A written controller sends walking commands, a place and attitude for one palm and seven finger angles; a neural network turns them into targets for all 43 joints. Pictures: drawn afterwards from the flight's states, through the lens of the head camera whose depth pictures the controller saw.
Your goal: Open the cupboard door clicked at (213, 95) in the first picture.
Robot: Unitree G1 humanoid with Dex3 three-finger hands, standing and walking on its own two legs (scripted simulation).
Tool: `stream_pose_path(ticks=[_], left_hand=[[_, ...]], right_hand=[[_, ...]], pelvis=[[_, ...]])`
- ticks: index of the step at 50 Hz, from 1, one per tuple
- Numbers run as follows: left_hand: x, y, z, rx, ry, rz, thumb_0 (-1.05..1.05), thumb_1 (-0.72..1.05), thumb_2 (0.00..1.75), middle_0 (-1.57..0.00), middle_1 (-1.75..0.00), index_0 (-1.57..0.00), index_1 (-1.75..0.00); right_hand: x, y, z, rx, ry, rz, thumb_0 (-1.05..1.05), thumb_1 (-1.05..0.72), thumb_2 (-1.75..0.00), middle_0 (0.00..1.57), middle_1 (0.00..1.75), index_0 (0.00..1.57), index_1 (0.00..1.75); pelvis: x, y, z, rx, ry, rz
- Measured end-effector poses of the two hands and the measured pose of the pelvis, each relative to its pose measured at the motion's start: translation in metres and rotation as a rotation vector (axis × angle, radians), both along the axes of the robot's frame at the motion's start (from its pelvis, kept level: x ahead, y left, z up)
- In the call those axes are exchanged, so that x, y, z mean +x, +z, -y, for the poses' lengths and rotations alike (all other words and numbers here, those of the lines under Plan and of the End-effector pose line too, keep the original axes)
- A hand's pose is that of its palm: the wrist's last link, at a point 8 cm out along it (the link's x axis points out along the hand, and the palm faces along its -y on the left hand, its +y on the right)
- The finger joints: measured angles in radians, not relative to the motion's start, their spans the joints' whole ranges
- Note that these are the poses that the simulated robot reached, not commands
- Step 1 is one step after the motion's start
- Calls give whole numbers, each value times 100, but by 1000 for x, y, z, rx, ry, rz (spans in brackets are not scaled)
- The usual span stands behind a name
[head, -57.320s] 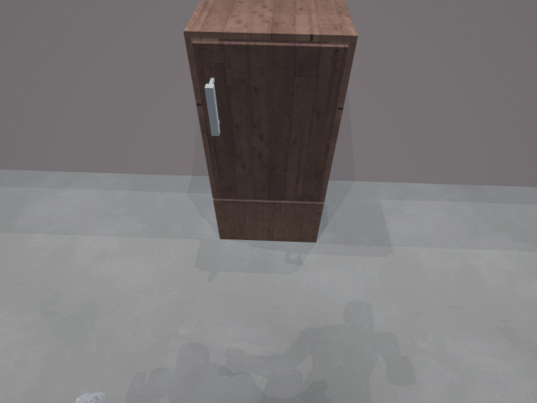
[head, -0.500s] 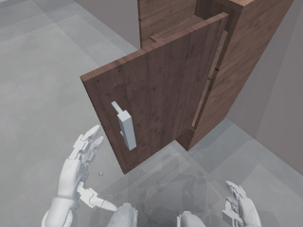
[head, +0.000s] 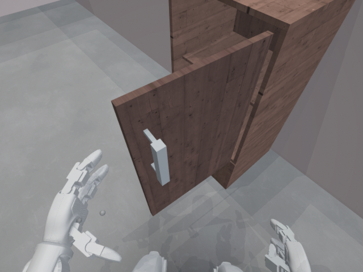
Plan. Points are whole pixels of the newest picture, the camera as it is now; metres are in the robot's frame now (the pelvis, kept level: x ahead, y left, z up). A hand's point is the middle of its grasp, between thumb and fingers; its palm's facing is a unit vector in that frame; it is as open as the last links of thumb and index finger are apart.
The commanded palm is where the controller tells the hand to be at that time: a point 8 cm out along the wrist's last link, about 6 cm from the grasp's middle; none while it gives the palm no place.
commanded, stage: draw the hand back to the body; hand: left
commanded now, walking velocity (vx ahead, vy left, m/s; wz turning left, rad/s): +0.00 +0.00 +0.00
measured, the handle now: (156, 158) +0.36 +0.08 +0.04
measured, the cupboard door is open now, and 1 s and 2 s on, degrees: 86 86 86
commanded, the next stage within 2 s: step back with the hand held close in 1.32 s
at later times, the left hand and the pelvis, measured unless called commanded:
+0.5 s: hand (41, 208) +0.20 +0.23 +0.14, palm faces +0.25 -0.90 -0.36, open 14.3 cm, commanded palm +0.17 +0.28 +0.17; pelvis +0.02 +0.02 +0.06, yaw +0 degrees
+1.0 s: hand out of the picture +0.22 +0.27 +0.24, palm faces +0.45 -0.79 -0.42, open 8.5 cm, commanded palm +0.17 +0.30 +0.25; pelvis +0.03 +0.00 +0.08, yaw -1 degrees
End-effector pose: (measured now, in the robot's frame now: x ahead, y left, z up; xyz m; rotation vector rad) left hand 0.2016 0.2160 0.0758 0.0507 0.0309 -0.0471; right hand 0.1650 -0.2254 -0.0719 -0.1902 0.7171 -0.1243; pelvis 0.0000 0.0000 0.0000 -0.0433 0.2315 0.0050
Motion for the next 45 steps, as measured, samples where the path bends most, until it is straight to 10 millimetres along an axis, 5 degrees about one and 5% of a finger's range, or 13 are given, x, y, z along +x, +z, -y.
stream_pose_path(ticks=[13,17,31,45], left_hand=[[-16,39,-29,11,20,16,-1,-46,31,-15,-30,-15,-30],[-21,58,-39,179,140,-33,-1,-39,35,-16,-30,-15,-30],[-28,107,-70,343,403,-47,0,5,53,-17,-30,-17,-30],[-22,166,-81,418,459,114,1,53,74,-19,-31,-19,-30]], right_hand=[[15,38,-10,-11,26,89,1,-90,-90,21,30,20,30],[21,49,-14,-23,26,96,1,-90,-90,21,30,20,30],[32,70,-29,-12,63,77,1,-90,-90,21,30,20,30],[43,80,-16,-3,65,75,1,-90,-90,21,30,20,30]], pelvis=[[9,22,-9,-7,7,74],[12,33,-11,1,-1,104],[24,68,-16,22,-4,226],[32,82,-8,32,-20,287]])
